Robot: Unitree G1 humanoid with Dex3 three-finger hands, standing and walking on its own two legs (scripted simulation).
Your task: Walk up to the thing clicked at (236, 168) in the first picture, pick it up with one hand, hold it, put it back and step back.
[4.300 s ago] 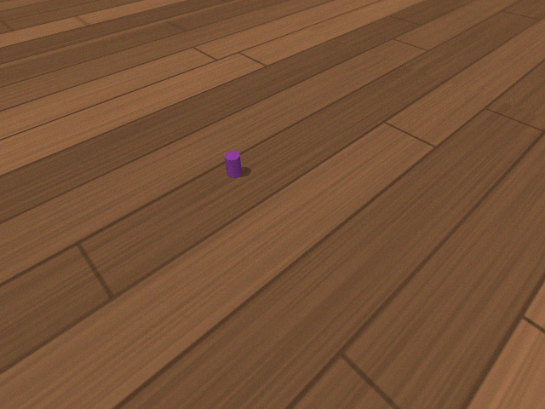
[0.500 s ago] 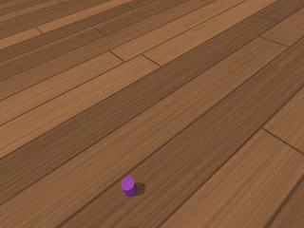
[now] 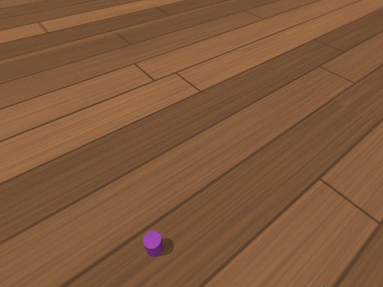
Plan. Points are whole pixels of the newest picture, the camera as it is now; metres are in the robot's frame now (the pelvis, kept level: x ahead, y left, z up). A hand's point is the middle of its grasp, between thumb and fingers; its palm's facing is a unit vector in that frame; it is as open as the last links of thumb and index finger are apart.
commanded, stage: walk up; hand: left
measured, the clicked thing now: (153, 243) +0.44 +0.20 -0.70
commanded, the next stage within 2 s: stand in 0.88 s
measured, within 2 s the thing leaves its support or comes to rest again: neither
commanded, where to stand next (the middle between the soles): +0.09 +0.00 m, yaw -1 degrees
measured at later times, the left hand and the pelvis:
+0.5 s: hand out of the picture +0.08 +0.25 -0.14, palm faces +0.00 -0.93 -0.36, open 7.4 cm; pelvis +0.01 +0.00 +0.02, yaw +0 degrees
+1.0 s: hand out of the picture +0.11 +0.24 -0.14, palm faces -0.02 -0.94 -0.34, open 7.4 cm; pelvis +0.03 -0.01 +0.02, yaw +0 degrees
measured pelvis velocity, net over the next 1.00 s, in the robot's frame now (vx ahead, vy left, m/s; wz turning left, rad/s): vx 0.03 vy -0.01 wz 0.00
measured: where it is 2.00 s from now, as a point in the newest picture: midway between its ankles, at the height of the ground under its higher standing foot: outside the picture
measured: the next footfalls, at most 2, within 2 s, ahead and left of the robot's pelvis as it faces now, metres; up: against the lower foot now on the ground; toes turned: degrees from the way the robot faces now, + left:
none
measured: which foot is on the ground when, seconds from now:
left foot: down 0.00-1.00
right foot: down 0.00-1.00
